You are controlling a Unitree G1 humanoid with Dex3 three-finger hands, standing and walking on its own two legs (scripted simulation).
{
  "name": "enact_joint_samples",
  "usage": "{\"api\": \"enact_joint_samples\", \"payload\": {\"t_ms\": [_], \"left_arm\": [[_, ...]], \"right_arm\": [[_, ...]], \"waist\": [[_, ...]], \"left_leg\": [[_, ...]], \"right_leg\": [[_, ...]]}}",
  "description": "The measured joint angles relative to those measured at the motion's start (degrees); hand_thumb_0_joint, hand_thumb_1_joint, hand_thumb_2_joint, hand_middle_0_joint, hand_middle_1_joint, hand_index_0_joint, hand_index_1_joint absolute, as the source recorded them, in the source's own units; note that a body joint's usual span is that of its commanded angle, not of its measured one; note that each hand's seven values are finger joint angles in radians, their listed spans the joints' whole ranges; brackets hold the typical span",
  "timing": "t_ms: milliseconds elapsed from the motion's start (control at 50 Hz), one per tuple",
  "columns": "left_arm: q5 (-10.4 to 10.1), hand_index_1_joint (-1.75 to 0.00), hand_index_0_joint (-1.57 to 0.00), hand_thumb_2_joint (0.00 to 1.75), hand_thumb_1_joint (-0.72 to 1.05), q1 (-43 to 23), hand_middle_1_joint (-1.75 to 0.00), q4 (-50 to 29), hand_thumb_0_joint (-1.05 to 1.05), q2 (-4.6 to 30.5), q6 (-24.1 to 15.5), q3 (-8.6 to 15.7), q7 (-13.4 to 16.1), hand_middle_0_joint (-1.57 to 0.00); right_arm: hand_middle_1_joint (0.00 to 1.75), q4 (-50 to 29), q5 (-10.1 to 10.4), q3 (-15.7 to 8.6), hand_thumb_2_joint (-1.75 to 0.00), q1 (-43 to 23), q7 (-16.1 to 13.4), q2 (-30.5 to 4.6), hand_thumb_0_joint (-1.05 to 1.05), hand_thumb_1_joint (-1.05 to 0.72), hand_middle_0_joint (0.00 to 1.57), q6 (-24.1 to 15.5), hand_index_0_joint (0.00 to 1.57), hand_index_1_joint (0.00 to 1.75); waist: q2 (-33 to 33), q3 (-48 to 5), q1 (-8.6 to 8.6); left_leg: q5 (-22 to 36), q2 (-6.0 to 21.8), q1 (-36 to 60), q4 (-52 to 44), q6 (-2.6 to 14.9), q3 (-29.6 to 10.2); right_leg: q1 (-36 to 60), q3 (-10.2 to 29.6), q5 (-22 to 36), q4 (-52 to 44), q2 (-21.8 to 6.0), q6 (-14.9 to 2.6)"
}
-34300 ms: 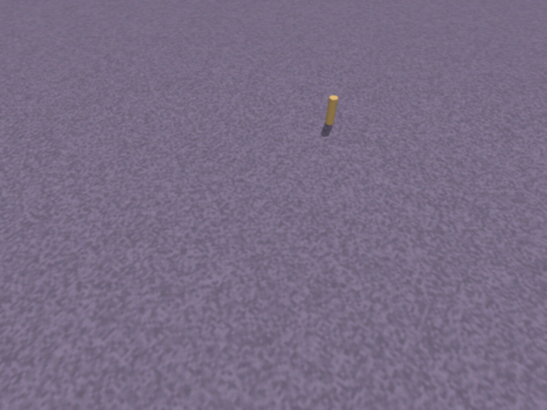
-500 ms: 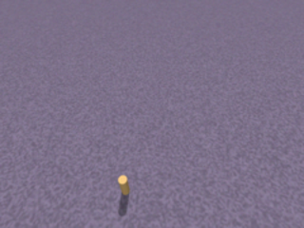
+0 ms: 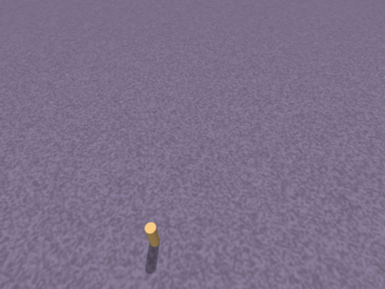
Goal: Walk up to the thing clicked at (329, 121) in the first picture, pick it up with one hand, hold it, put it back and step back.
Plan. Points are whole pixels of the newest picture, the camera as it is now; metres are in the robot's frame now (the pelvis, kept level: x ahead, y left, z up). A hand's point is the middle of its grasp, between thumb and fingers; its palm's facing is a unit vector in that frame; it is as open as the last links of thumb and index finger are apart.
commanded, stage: stand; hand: left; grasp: from the side
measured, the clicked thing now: (152, 235) +0.48 +0.21 -0.69
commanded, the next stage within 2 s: step back in 0.76 s
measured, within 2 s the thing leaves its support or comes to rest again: neither
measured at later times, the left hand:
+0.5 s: hand out of the picture +0.10 +0.24 -0.16, palm faces -0.03 -0.94 -0.34, open 7.4 cm
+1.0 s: hand out of the picture +0.11 +0.27 -0.16, palm faces -0.03 -0.92 -0.39, open 7.4 cm
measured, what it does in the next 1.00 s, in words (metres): stands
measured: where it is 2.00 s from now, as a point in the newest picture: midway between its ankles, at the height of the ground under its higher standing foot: outside the picture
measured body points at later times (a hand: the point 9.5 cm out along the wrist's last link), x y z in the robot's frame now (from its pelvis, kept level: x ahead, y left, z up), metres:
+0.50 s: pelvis +0.03 +0.00 +0.00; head +0.04 -0.01 +0.45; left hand +0.10 +0.29 -0.13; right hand +0.09 -0.30 -0.14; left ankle +0.02 +0.12 -0.75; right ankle +0.01 -0.13 -0.75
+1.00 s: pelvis +0.00 +0.00 -0.01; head +0.06 +0.00 +0.43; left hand +0.11 +0.32 -0.14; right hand +0.10 -0.32 -0.14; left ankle +0.02 +0.12 -0.75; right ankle +0.01 -0.12 -0.75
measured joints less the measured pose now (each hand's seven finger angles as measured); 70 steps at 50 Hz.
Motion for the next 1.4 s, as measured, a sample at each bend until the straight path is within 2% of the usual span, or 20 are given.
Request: {"api": "enact_joint_samples", "payload": {"t_ms": [760,880,1040,1100,1180,1220,1240,1260,1300,1320,1360,1400], "left_arm": [[-0.4,-0.29,-0.2,0.9,0.9,-1.9,-0.3,-0.8,0.0,0.4,0.0,0.5,-0.1,-0.21],[-1.5,-0.3,-0.21,0.9,0.9,-2.7,-0.3,-5.1,0.0,1.9,0.8,2.4,0.0,-0.21],[-0.9,-0.29,-0.2,0.9,0.9,-3.9,-0.3,-10.1,0.0,4.0,2.4,3.0,0.0,-0.21],[-0.6,-0.29,-0.2,0.9,0.9,-4.0,-0.3,-11.6,0.01,3.8,2.8,3.0,-0.3,-0.21],[0.5,-0.29,-0.2,0.9,0.9,-4.2,-0.3,-13.3,0.01,3.6,3.2,3.0,-0.4,-0.21],[0.8,-0.3,-0.21,0.9,0.9,-4.2,-0.3,-14.1,0.01,4.0,3.6,3.0,-0.2,-0.21],[0.7,-0.3,-0.21,0.9,0.9,-4.2,-0.3,-14.6,0.01,4.1,3.7,3.0,-0.1,-0.21],[0.5,-0.3,-0.21,0.9,0.9,-4.8,-0.3,-14.9,0.01,4.3,3.9,3.1,0.2,-0.21],[0.2,-0.3,-0.21,0.9,0.9,-6.2,-0.3,-15.6,0.01,5.1,4.0,3.7,1.0,-0.21],[0.1,-0.29,-0.21,0.9,0.9,-6.3,-0.3,-16.1,0.01,5.3,4.0,3.9,1.2,-0.21],[0.0,-0.29,-0.2,0.9,0.9,-5.9,-0.3,-16.4,0.01,5.1,3.7,3.9,1.6,-0.2],[-0.1,-0.29,-0.2,0.9,0.9,-4.9,-0.3,-16.4,0.01,4.8,3.8,3.8,1.4,-0.2]], "right_arm": [[0.3,-0.6,0.3,0.1,-0.9,-2.4,-0.3,-0.8,0.01,-0.91,0.2,-0.7,0.2,0.3],[0.3,-4.3,1.0,-1.3,-0.9,-4.5,0.5,-1.6,0.0,-0.91,0.2,0.9,0.2,0.3],[0.3,-9.1,1.3,-2.9,-0.9,-5.2,0.9,-3.6,0.01,-0.91,0.2,2.7,0.2,0.3],[0.3,-10.4,1.2,-3.3,-0.9,-4.6,1.1,-4.3,0.01,-0.91,0.2,3.2,0.2,0.3],[0.3,-11.6,0.9,-3.8,-0.9,-3.0,1.6,-4.4,0.0,-0.91,0.2,3.6,0.2,0.3],[0.3,-12.4,0.9,-3.9,-0.9,-1.1,2.1,-4.0,0.0,-0.91,0.2,3.2,0.2,0.3],[0.3,-12.9,0.8,-3.8,-0.9,0.2,2.2,-4.3,0.0,-0.91,0.2,2.7,0.2,0.3],[0.3,-12.8,0.5,-3.9,-0.9,1.0,2.0,-4.1,0.0,-0.91,0.2,2.2,0.2,0.3],[0.3,-12.3,-0.4,-3.7,-0.9,1.8,1.5,-2.7,0.0,-0.91,0.2,1.9,0.2,0.3],[0.3,-12.1,-0.7,-3.3,-0.9,2.3,1.4,-2.1,0.0,-0.91,0.2,1.9,0.2,0.3],[0.3,-12.1,-1.1,-2.9,-0.9,3.1,0.9,-1.4,0.0,-0.91,0.2,2.2,0.2,0.3],[0.3,-12.3,-1.4,-2.8,-0.9,3.5,0.3,-1.1,0.01,-0.9,0.2,2.3,0.2,0.3]], "waist": [[-0.2,-0.8,-0.02],[-0.3,3.3,-0.58],[-0.4,7.0,-0.67],[0.2,7.3,-1.07],[-1.0,7.2,-1.05],[-2.0,6.1,-1.47],[-1.7,5.1,-1.75],[-1.9,5.0,-2.05],[-3.7,6.9,-1.9],[-4.2,7.5,-1.81],[-4.0,7.8,-2.12],[-3.4,7.7,-2.27]], "left_leg": [[-1.6,0.2,2.0,-2.1,-0.11,0.2],[-3.5,0.3,-3.3,4.6,0.26,0.1],[-5.9,-0.1,-10.0,14.1,0.92,0.3],[-7.0,-0.4,-12.6,18.4,2.04,-0.2],[-17.1,-3.1,-14.5,29.5,3.25,-1.0],[-16.5,-3.2,-13.0,29.4,3.88,-0.7],[-13.5,-2.2,-11.5,25.5,3.61,-1.3],[-15.5,-2.2,-11.6,24.9,2.54,-1.6],[-15.1,-2.8,-12.0,25.4,2.23,-1.0],[-14.2,-2.8,-11.9,24.7,2.24,-0.8],[-12.2,-2.1,-12.0,22.7,2.28,-0.9],[-10.2,-1.4,-12.0,20.2,2.47,-0.7]], "right_leg": [[2.0,0.2,-1.4,-2.4,0.1,-0.01],[-3.1,0.1,-3.1,3.9,0.3,-0.34],[-10.0,0.4,-5.8,14.0,0.0,-0.7],[-11.9,0.0,-6.7,17.4,-0.3,-0.64],[-14.2,0.9,-7.3,20.8,-1.8,-0.06],[-16.2,1.4,-7.2,22.2,-2.6,0.33],[-18.0,1.4,-7.8,23.7,-2.2,-0.42],[-19.7,2.9,-11.5,26.3,-1.2,-0.92],[-21.7,8.1,-18.7,33.5,2.3,-1.93],[-22.4,9.4,-20.8,36.9,4.1,-2.22],[-23.5,10.3,-22.3,42.8,7.3,-2.41],[-23.9,10.0,-21.2,47.4,8.7,-2.06]]}}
